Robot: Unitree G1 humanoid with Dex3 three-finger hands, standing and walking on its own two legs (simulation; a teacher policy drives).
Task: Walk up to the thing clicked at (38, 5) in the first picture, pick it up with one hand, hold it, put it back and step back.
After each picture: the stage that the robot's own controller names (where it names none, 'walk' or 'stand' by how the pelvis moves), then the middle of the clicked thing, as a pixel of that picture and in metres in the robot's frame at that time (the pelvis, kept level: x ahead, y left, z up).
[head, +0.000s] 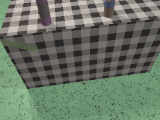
stand; (42, 6) +0.96 +0.31 -0.02
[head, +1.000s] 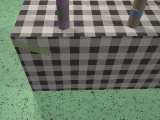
walk; (62, 8) +0.86 +0.15 +0.00
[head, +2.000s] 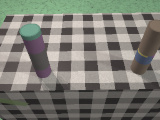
stand; (37, 54) +0.49 +0.22 +0.01
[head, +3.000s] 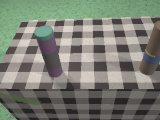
stand; (50, 54) +0.52 +0.20 +0.01
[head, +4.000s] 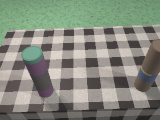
stand; (39, 74) +0.42 +0.21 -0.02
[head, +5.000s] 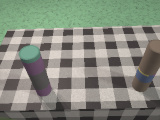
stand; (37, 73) +0.43 +0.22 -0.02
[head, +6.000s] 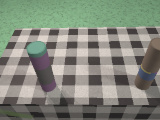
stand; (43, 69) +0.46 +0.21 -0.02
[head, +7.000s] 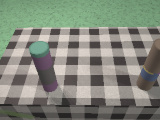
stand; (45, 69) +0.45 +0.20 -0.02
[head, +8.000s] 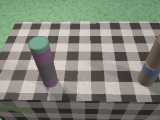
rise first; (45, 64) +0.46 +0.20 -0.02
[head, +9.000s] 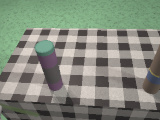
rise first; (50, 68) +0.46 +0.21 -0.02
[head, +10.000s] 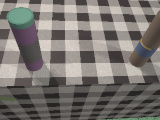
go down; (28, 44) +0.48 +0.19 +0.03
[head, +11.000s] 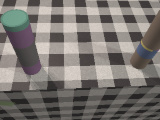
go down; (25, 47) +0.47 +0.20 +0.05
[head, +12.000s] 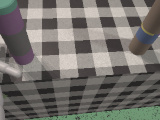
close in; (14, 34) +0.48 +0.20 +0.08
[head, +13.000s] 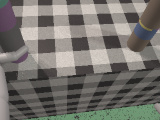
lift; (7, 31) +0.48 +0.21 +0.09
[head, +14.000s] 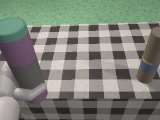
lift; (25, 67) +0.31 +0.18 +0.18
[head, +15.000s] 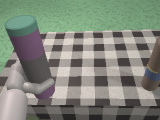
hold; (34, 62) +0.33 +0.17 +0.18
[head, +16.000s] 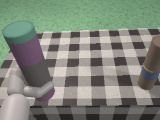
hold; (33, 66) +0.33 +0.17 +0.17
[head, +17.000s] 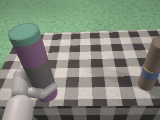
hold; (37, 68) +0.32 +0.16 +0.16
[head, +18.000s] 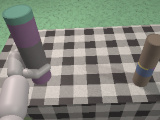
crouch; (31, 50) +0.39 +0.18 +0.17
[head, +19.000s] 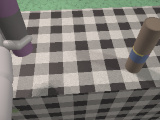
lower; (10, 20) +0.49 +0.20 +0.17
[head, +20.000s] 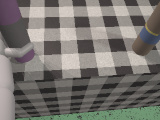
lower; (12, 27) +0.49 +0.21 +0.09
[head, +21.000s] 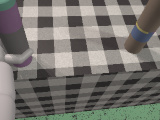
lower; (12, 34) +0.48 +0.19 +0.08
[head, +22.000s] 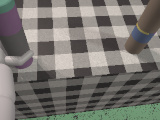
lower; (12, 36) +0.47 +0.19 +0.08
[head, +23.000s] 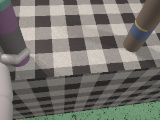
lower; (8, 34) +0.48 +0.19 +0.08
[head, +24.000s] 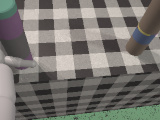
open; (13, 38) +0.47 +0.19 +0.08
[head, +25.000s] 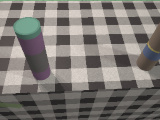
sink last; (35, 53) +0.44 +0.18 +0.04
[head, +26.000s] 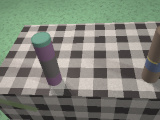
stand; (48, 61) +0.47 +0.21 +0.03
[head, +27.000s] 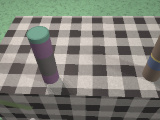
stand; (45, 58) +0.45 +0.19 +0.04
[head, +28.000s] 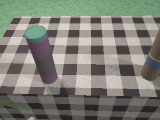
stand; (43, 58) +0.45 +0.20 +0.05
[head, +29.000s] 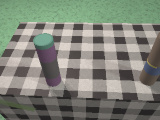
stand; (49, 62) +0.46 +0.19 +0.00
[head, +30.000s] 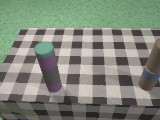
stand; (49, 69) +0.45 +0.19 -0.02
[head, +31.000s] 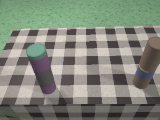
stand; (43, 71) +0.45 +0.21 -0.02
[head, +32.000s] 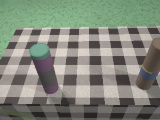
stand; (46, 71) +0.44 +0.20 -0.02
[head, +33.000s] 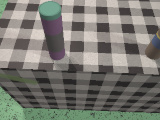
walk; (54, 35) +0.52 +0.15 +0.01
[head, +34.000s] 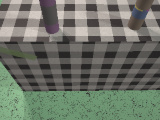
walk; (49, 9) +0.69 +0.21 +0.00
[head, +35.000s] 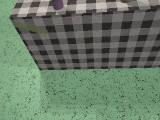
walk; out of the picture +0.97 +0.25 +0.00
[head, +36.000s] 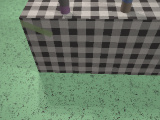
stand; out of the picture +1.05 +0.22 -0.01
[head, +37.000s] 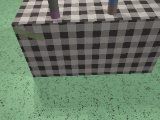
stand; (52, 1) +1.08 +0.29 -0.02
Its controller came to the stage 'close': yes
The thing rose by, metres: 0.20
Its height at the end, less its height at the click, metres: +0.00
